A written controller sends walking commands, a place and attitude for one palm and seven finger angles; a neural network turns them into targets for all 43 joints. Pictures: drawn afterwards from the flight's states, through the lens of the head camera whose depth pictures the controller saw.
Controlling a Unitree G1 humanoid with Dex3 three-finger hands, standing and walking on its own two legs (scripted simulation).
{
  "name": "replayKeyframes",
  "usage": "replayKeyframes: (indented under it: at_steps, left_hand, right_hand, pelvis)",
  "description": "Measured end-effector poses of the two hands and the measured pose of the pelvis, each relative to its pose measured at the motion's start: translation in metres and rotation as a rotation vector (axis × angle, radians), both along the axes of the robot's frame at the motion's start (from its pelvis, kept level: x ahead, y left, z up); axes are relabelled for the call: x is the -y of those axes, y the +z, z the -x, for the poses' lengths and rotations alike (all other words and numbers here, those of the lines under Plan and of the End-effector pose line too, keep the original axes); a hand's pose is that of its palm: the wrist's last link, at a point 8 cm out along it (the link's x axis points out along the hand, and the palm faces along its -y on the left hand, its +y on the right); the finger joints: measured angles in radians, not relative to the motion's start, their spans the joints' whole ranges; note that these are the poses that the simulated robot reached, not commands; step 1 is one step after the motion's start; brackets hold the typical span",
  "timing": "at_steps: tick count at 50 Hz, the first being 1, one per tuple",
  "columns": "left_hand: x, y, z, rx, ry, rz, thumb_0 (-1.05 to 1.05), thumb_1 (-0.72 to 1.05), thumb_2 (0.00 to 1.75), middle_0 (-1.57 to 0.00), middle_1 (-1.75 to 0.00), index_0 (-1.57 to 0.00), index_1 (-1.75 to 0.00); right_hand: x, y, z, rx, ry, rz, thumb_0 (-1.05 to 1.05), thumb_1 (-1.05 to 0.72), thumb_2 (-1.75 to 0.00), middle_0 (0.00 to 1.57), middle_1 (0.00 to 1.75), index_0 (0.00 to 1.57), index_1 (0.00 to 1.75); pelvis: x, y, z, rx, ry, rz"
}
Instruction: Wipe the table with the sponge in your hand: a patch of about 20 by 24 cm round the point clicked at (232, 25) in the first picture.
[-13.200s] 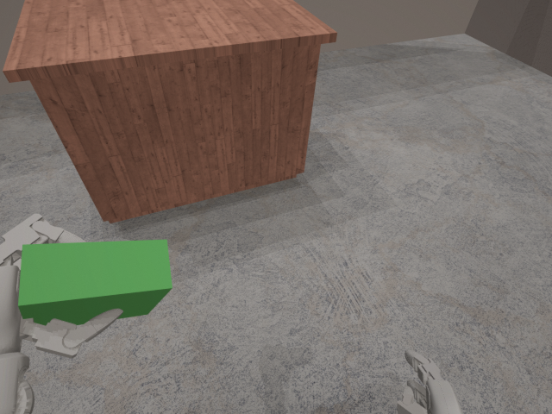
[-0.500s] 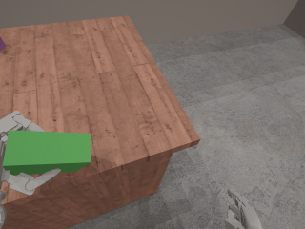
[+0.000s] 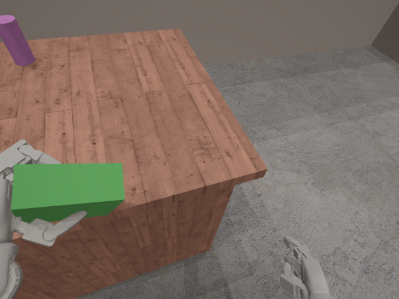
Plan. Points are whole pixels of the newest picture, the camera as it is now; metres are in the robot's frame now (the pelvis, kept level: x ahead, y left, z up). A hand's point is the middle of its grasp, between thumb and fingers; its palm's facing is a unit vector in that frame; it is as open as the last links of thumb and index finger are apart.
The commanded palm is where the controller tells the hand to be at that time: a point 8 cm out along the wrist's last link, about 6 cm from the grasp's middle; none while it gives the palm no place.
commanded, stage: come to a stop and stand still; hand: left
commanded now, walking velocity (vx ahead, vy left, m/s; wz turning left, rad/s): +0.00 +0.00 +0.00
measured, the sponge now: (86, 193) +0.24 +0.21 +0.13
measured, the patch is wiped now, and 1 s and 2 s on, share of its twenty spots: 0.00 0.00 0.00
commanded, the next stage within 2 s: look again from close up in 0.14 s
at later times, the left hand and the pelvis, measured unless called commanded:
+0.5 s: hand (61, 189) +0.22 +0.23 +0.16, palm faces +0.35 -0.86 -0.37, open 9.8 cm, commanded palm +0.17 +0.27 +0.18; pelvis +0.00 +0.00 +0.00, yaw -1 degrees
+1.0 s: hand (73, 197) +0.21 +0.21 +0.16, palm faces +0.31 -0.69 -0.65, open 9.8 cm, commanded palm +0.18 +0.26 +0.20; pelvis +0.01 -0.05 +0.00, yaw +1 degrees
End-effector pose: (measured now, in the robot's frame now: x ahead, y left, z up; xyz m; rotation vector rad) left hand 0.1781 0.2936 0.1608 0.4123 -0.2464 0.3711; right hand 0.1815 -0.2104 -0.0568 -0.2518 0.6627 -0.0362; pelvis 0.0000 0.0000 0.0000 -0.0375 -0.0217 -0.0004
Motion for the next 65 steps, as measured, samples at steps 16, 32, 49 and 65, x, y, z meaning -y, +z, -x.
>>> replayKeyframes:
  at_steps: [16, 32, 49, 65]
  left_hand:
    - [0.011, -0.001, -0.006, -0.019, -0.036, -0.005, 0.00, -0.47, 1.02, -0.78, -1.34, -0.78, -1.34]
    - [0.010, 0.017, -0.022, 0.000, -0.051, -0.142, 0.00, -0.47, 1.02, -0.78, -1.34, -0.78, -1.34]
    - [0.052, 0.025, -0.001, -0.222, -0.015, -0.290, 0.00, -0.47, 1.02, -0.78, -1.34, -0.78, -1.34]
    - [0.064, 0.034, -0.041, -0.394, 0.046, -0.484, 0.00, -0.47, 1.02, -0.77, -1.34, -0.77, -1.34]
  right_hand:
    - [0.021, -0.002, 0.027, -0.024, -0.083, 0.024, 0.02, -0.90, -0.90, 0.20, 0.30, 0.20, 0.30]
    - [0.018, -0.005, 0.008, -0.019, -0.038, 0.040, 0.02, -0.90, -0.90, 0.20, 0.30, 0.20, 0.30]
    - [0.047, -0.012, -0.030, 0.004, 0.028, -0.012, 0.02, -0.90, -0.90, 0.20, 0.30, 0.20, 0.30]
    - [0.092, -0.037, -0.034, -0.038, -0.070, -0.013, 0.02, -0.90, -0.90, 0.20, 0.30, 0.20, 0.30]
  pelvis:
    - [0.001, 0.001, 0.002, 0.015, -0.021, 0.001]
    - [0.009, 0.000, -0.006, 0.019, 0.001, -0.007]
    - [0.047, -0.004, -0.014, 0.008, 0.011, -0.038]
    - [0.074, -0.007, -0.025, 0.004, 0.018, -0.044]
